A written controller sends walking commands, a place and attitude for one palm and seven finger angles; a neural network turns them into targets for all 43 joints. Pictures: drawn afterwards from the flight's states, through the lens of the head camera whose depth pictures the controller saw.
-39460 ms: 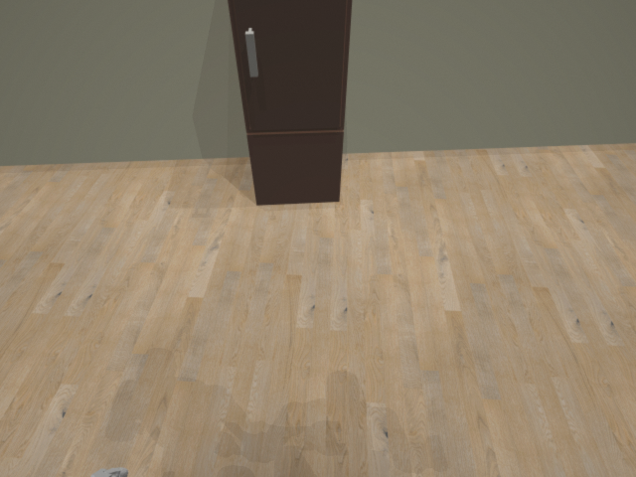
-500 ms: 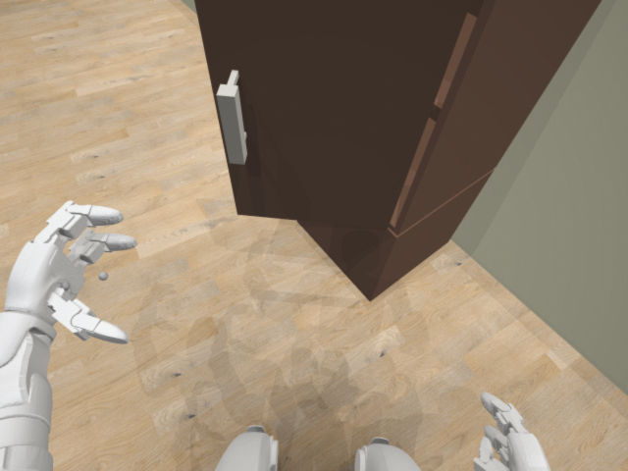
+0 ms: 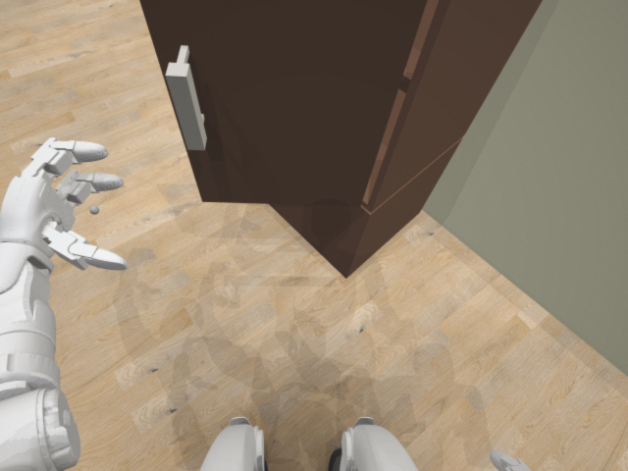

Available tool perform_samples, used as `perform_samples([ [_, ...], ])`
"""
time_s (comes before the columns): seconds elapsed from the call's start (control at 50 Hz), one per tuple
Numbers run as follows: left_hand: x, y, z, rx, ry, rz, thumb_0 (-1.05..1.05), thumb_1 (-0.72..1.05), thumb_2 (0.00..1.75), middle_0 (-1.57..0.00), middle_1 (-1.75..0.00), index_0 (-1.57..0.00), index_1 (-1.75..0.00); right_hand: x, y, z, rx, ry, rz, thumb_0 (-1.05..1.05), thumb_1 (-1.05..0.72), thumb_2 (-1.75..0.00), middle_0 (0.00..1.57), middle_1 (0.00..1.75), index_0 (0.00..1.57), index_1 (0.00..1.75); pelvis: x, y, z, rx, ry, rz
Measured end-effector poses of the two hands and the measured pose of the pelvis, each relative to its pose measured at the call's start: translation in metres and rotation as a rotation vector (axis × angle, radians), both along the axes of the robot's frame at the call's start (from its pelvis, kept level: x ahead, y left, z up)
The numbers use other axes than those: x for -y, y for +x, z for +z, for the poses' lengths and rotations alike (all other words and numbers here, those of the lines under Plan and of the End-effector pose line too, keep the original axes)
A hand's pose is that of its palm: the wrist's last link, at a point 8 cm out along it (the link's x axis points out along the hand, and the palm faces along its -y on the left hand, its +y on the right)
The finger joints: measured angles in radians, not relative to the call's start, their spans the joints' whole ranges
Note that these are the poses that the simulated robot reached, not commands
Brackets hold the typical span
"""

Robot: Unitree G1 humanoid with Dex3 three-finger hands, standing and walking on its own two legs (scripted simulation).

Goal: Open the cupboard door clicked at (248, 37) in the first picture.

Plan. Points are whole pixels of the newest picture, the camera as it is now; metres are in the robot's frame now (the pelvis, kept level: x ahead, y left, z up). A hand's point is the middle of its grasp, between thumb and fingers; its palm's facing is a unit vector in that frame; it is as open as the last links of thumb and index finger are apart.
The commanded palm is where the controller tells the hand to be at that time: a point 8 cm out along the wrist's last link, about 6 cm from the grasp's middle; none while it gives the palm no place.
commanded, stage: move the hooked fingers beside the handle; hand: left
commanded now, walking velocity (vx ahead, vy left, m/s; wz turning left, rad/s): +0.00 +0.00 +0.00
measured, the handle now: (190, 99) +0.62 +0.19 +0.04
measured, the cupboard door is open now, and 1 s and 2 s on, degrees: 47 47 47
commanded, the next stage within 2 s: slide the fingers in behind the handle in 1.68 s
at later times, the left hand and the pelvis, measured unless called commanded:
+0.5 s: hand (110, 159) +0.49 +0.27 +0.06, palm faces -0.01 -1.00 -0.01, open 14.0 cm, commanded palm +0.48 +0.30 +0.05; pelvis +0.00 +0.01 -0.01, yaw -1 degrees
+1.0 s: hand (134, 112) +0.57 +0.25 +0.06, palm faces -0.01 -1.00 -0.02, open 14.0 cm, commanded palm +0.56 +0.28 +0.05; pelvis +0.00 +0.01 -0.03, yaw -3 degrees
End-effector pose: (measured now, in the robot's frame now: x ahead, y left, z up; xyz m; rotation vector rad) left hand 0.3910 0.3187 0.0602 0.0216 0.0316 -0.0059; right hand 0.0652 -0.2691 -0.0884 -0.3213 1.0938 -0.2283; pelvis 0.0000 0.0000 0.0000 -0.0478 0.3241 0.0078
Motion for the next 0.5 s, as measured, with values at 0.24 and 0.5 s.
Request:
perform_samples([
  [0.24, -0.004, 0.039, 0.000, 0.002, -0.010, 0.002, -0.02, -0.50, 0.30, -0.30, -1.20, -0.30, -1.20, -0.005, -0.025, -0.004, -0.103, -0.005, -0.049, 0.00, -0.90, -0.90, 0.20, 0.30, 0.20, 0.30, -0.006, 0.001, -0.005, -0.036, -0.010, -0.013],
  [0.5, -0.002, 0.079, -0.001, 0.002, -0.011, -0.007, -0.02, -0.50, 0.30, -0.30, -1.20, -0.30, -1.20, -0.012, -0.051, -0.009, -0.214, -0.024, -0.074, 0.00, -0.90, -0.90, 0.20, 0.30, 0.20, 0.30, -0.013, -0.003, -0.013, -0.081, -0.029, -0.007],
])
